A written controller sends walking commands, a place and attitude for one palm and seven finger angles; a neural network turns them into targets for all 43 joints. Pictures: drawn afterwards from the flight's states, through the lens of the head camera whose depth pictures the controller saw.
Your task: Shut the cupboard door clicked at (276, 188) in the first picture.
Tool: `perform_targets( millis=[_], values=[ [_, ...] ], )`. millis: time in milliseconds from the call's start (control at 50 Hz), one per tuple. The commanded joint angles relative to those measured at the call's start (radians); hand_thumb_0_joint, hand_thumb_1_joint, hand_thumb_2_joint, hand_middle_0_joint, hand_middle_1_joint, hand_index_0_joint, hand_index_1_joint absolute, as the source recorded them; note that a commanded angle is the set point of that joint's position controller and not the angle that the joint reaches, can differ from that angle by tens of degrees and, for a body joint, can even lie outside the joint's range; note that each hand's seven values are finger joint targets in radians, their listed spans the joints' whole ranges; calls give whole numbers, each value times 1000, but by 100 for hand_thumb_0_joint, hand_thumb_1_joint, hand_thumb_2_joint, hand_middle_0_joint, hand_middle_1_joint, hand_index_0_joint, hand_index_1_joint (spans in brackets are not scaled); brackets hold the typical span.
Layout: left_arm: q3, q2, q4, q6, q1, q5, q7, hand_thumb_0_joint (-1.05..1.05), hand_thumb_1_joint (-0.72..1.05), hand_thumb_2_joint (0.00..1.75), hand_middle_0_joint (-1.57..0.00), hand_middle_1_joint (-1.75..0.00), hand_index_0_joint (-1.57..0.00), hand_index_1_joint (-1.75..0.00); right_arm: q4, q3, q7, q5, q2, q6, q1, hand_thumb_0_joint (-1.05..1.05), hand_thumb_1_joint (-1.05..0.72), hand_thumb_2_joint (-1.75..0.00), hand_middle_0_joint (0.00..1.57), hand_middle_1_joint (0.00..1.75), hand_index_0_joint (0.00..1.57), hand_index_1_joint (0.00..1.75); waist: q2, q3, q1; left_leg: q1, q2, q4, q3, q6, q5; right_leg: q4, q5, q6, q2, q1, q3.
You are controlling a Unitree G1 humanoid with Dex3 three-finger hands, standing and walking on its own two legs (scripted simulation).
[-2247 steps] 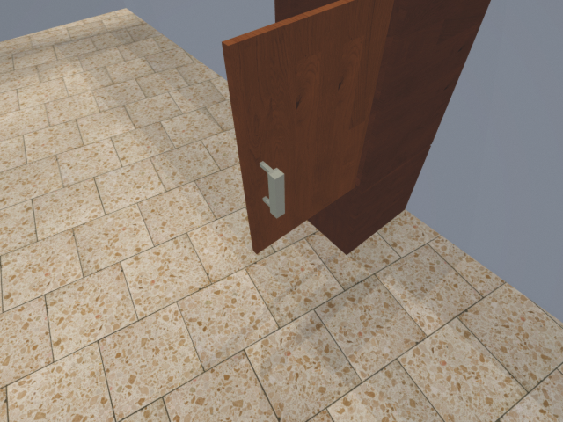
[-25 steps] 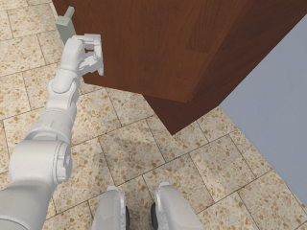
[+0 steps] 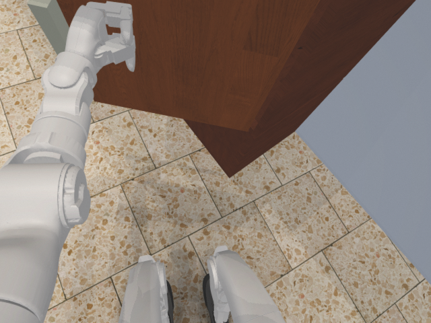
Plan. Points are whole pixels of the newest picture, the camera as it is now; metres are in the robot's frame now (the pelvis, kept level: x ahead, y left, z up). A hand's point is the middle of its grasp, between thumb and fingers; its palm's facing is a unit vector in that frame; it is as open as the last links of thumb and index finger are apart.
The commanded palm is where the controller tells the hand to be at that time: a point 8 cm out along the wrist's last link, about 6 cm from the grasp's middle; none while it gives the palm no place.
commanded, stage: push the door shut along its arc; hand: left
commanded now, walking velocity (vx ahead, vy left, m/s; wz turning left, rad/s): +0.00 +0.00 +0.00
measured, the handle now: (65, 27) +0.61 +0.16 +0.07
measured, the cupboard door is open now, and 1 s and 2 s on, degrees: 44 34 34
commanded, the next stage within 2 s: pull the fist back off the door in 0.30 s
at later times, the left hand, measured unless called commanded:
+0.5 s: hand (146, 27) +0.60 +0.04 +0.08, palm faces -0.20 -0.98 +0.09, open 3.1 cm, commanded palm +0.60 +0.03 +0.07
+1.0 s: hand (152, 38) +0.57 +0.03 +0.09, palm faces +0.04 -1.00 -0.05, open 3.1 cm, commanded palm +0.53 +0.07 +0.07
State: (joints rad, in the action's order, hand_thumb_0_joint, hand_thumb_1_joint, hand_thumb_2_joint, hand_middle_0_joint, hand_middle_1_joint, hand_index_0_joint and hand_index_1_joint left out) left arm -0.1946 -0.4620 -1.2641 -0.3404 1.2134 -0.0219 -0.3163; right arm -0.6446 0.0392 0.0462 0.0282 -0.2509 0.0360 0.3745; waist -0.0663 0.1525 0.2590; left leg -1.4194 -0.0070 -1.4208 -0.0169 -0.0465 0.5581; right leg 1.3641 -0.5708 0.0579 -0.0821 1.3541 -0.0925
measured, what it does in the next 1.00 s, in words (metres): stands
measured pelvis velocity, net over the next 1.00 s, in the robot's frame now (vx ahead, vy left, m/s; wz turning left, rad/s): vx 0.02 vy -0.01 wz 0.01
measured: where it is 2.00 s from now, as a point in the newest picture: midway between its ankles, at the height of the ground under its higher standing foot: (192, 320)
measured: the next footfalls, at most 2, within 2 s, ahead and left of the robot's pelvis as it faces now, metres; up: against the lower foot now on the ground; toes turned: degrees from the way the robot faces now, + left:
none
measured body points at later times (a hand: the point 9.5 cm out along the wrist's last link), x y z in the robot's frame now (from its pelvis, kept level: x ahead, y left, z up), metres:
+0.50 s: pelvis -0.02 +0.00 -0.03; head +0.19 +0.04 +0.37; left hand +0.61 +0.09 +0.08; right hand -0.06 -0.26 -0.11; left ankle +0.04 +0.09 -0.58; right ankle +0.03 -0.09 -0.58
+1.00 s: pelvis +0.02 -0.01 +0.03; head +0.19 -0.01 +0.44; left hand +0.57 +0.08 +0.09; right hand -0.03 -0.25 -0.09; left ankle +0.04 +0.09 -0.58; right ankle +0.03 -0.09 -0.58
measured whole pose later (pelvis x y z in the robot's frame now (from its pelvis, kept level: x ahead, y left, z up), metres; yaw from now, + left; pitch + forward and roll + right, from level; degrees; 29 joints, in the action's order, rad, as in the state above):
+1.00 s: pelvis +0.02 -0.01 +0.03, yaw +1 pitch +32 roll -2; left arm -0.25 -0.24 -1.23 -0.50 1.08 0.08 0.23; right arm -0.65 0.00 0.16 0.11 -0.23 0.01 0.47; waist -0.07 0.19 0.24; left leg -1.31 -0.01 -1.30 0.00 -0.03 0.55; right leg 1.27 -0.57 0.07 -0.09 1.26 -0.06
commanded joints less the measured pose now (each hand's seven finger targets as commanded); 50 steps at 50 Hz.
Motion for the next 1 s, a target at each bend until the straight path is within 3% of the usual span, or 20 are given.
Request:
perform_targets(
  millis=[0,60,120,180,380,400,420,460,500,560,580,620,680,720,760,820,860,880,920,980],
  values=[
    [29,-78,208,-29,608,-16,-20,0,90,90,-130,-150,-130,-150,7,-81,-19,-2,-201,-28,218,0,-90,-90,20,30,20,30,-134,599,97,537,-13,85,-102,-15,-390,-193,317,-16,4,-160,86],
    [49,-61,215,-21,667,-17,-28,0,90,90,-130,-150,-130,-150,-10,-80,-22,1,-202,-46,221,0,-90,-90,20,30,20,30,-187,605,106,574,-14,77,-111,-13,-390,-189,293,-12,4,-107,80],
    [41,-80,165,4,701,-13,-30,0,90,90,-130,-150,-130,-150,-21,-73,-29,4,-204,-57,227,0,-90,-90,20,30,20,30,-144,569,130,503,-11,63,-101,-19,-346,-195,264,-13,-1,-115,83],
    [56,-67,149,14,756,-5,-29,0,90,90,-130,-150,-130,-150,-35,-70,-31,10,-206,-74,226,0,-90,-90,20,30,20,30,-199,564,143,516,-12,50,-109,-19,-339,-184,241,-8,-3,-54,76],
    [106,-15,111,57,851,34,-26,0,90,90,-130,-150,-130,-150,-60,-69,-35,25,-218,-105,235,0,-90,-90,20,30,20,30,-264,584,188,558,-20,19,-142,-18,-339,-136,221,-4,-7,90,42],
    [-114,-69,123,65,842,-43,183,0,90,90,-130,-150,-130,-150,-18,-49,-26,56,-200,-109,308,0,-90,-90,20,30,20,30,-266,570,131,508,-39,62,-163,-3,-290,-134,206,-8,2,49,38],
    [-78,-14,65,78,787,-13,288,0,90,90,-130,-150,-130,-150,-14,-46,-8,63,-192,-108,287,0,-90,-90,20,30,20,30,-257,558,133,491,-41,80,-172,5,-247,-133,181,-15,4,57,37],
    [-96,30,64,77,772,3,413,0,90,90,-130,-150,-130,-150,-12,-52,20,81,-191,-101,292,0,-90,-90,20,30,20,30,-218,561,133,499,-46,97,-194,10,-212,-127,163,-26,9,76,28],
    [-135,6,120,36,784,60,552,0,90,90,-130,-150,-130,-150,-1,-56,49,106,-181,-96,309,0,-90,-90,20,30,20,30,-241,622,108,491,-35,90,-162,13,-256,-133,182,-30,10,20,34],
    [-87,-3,209,-66,780,224,680,0,90,90,-130,-150,-130,-150,-13,-79,102,130,-180,-92,321,0,-90,-90,20,30,20,30,-323,728,101,594,-41,75,-167,32,-374,-111,234,-28,11,41,35],
    [-73,-10,210,-85,746,261,688,0,90,90,-130,-150,-130,-150,-18,-87,115,131,-182,-85,330,0,-90,-90,20,30,20,30,-306,745,100,605,-39,75,-158,34,-397,-117,251,-26,10,12,37],
    [-33,5,219,-108,702,278,664,0,90,90,-130,-150,-130,-150,-17,-97,128,120,-180,-71,337,0,-90,-90,20,30,20,30,-267,752,103,595,-31,96,-135,29,-398,-150,282,-27,9,-87,45],
    [-44,3,179,-78,650,203,590,0,90,90,-130,-150,-130,-150,-4,-95,116,89,-183,-50,330,0,-90,-90,20,30,20,30,-155,711,105,492,-14,136,-96,11,-324,-208,308,-36,5,-259,70],
    [-103,-33,144,-48,607,140,558,0,90,90,-130,-150,-130,-150,7,-83,101,74,-178,-43,322,0,-90,-90,20,30,20,30,-94,660,84,385,-3,156,-67,3,-274,-245,313,-39,8,-372,102],
    [-155,-54,184,-67,577,91,546,0,90,90,-130,-150,-130,-150,22,-80,89,69,-170,-46,318,0,-90,-90,20,30,20,30,-76,671,58,375,1,168,-54,2,-290,-251,355,-40,12,-425,113],
    [-145,3,226,-145,465,74,548,0,90,90,-130,-150,-130,-150,27,-81,92,75,-149,-54,308,0,-90,-90,20,30,20,30,-36,620,35,370,3,179,-37,2,-335,-252,438,-44,14,-459,117],
    [-97,71,239,-205,357,91,547,0,90,90,-130,-150,-130,-150,25,-89,103,77,-141,-57,296,0,-90,-90,20,30,20,30,-66,600,10,425,7,184,-31,9,-385,-242,483,-39,14,-433,106],
    [-83,90,206,-218,298,104,549,0,90,90,-130,-150,-130,-150,16,-92,108,77,-142,-53,295,0,-90,-90,20,30,20,30,-31,565,13,416,6,183,-28,7,-383,-245,486,-41,15,-425,105],
    [-32,156,184,-225,214,119,544,0,90,90,-130,-150,-130,-150,16,-104,115,76,-141,-40,291,0,-90,-90,20,30,20,30,1,522,14,396,13,185,-13,5,-375,-255,516,-46,19,-442,115],
    [-10,200,187,-202,136,100,527,0,90,90,-130,-150,-130,-150,29,-113,112,63,-144,-19,274,0,-90,-90,20,30,20,30,9,531,-10,418,25,200,2,7,-392,-269,576,-49,28,-492,124]
  ],
)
